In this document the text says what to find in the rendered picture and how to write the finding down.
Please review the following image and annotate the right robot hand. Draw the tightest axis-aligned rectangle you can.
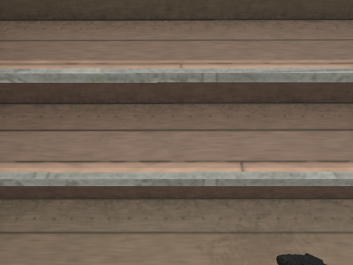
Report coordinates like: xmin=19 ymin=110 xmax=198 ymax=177
xmin=276 ymin=253 xmax=327 ymax=265

